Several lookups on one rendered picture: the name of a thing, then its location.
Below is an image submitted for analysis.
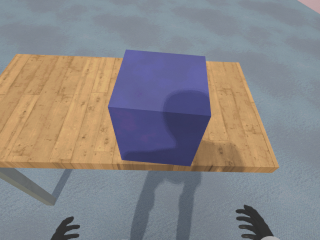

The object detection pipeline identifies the right robot hand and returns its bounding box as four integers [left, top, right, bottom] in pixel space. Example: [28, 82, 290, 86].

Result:
[235, 205, 274, 240]

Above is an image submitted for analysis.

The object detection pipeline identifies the left robot hand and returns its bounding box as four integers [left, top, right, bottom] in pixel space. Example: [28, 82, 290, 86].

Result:
[50, 216, 80, 240]

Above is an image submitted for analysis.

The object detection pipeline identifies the carton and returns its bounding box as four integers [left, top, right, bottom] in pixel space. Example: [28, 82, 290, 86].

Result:
[108, 49, 212, 167]

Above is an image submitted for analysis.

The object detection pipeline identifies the table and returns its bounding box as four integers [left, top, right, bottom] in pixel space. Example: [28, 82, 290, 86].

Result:
[0, 54, 279, 206]

